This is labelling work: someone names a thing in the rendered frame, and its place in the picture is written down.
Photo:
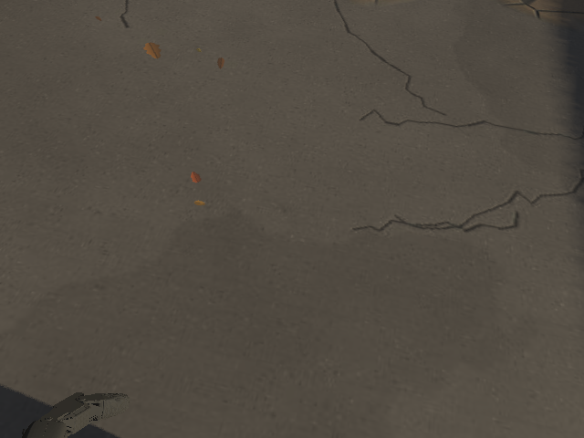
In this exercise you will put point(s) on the robot left hand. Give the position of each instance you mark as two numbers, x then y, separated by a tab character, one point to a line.
75	412

